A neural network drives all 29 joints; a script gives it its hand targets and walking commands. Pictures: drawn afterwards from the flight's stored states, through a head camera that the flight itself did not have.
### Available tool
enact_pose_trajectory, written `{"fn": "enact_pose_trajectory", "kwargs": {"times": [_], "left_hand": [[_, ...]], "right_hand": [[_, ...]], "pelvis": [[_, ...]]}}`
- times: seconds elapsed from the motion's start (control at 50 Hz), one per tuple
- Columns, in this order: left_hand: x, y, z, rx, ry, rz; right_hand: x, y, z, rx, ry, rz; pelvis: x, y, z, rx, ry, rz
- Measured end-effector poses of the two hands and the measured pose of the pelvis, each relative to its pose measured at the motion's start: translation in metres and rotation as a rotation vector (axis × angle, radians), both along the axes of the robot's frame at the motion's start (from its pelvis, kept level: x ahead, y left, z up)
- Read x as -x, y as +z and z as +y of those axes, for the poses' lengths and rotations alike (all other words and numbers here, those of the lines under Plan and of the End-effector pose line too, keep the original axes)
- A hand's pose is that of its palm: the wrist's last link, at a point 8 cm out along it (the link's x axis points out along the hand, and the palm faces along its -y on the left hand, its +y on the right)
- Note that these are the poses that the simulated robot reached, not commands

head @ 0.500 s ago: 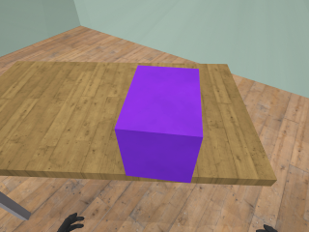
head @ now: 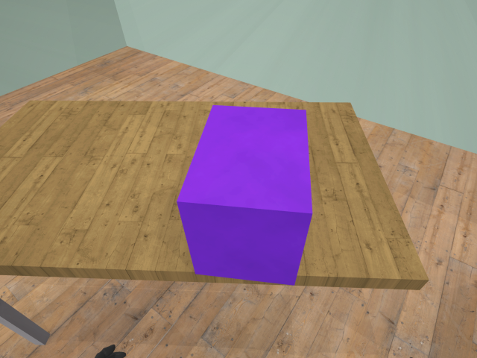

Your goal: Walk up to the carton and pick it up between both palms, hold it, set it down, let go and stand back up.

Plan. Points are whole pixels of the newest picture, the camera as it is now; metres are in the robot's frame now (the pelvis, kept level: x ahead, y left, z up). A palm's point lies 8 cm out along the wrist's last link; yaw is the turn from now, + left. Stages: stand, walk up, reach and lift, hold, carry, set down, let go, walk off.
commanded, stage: stand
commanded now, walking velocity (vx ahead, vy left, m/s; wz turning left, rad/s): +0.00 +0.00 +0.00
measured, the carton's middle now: (251, 190) +0.45 +0.01 +0.03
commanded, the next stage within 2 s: none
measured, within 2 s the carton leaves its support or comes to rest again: neither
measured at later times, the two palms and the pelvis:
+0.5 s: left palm out of the picture +0.10 +0.28 -0.09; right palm out of the picture +0.08 -0.28 -0.10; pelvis -0.01 +0.00 +0.00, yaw +0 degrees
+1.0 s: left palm out of the picture +0.07 +0.29 -0.10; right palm out of the picture +0.05 -0.28 -0.11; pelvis -0.02 +0.00 +0.00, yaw +0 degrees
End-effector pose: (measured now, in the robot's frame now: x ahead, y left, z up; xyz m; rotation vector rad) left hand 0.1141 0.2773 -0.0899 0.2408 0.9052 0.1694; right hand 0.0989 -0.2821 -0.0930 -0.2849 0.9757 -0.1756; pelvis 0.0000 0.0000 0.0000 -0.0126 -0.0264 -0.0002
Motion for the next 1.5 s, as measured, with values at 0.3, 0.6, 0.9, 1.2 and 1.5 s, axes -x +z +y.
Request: {"fn": "enact_pose_trajectory", "kwargs": {"times": [0.3,0.6,0.9,1.2,1.5], "left_hand": [[0.011,-0.004,0.003,-0.004,0.013,0.033],[0.022,-0.006,0.004,-0.004,0.020,0.047],[0.039,-0.008,0.007,-0.009,0.033,0.071],[0.055,-0.013,0.009,-0.007,0.039,0.109],[0.064,-0.015,0.010,-0.010,0.046,0.129]], "right_hand": [[0.012,-0.006,-0.001,-0.005,-0.013,0.033],[0.024,-0.009,-0.001,-0.008,-0.024,0.055],[0.041,-0.013,-0.001,-0.011,-0.036,0.075],[0.057,-0.018,-0.001,-0.013,-0.046,0.117],[0.064,-0.019,0.000,-0.013,-0.047,0.125]], "pelvis": [[0.003,0.000,0.000,0.000,0.000,-0.004],[0.009,0.000,0.001,0.001,0.000,-0.012],[0.019,0.000,0.002,0.002,0.000,-0.026],[0.026,0.000,0.002,0.003,0.000,-0.036],[0.031,0.000,0.002,0.003,0.000,-0.043]]}}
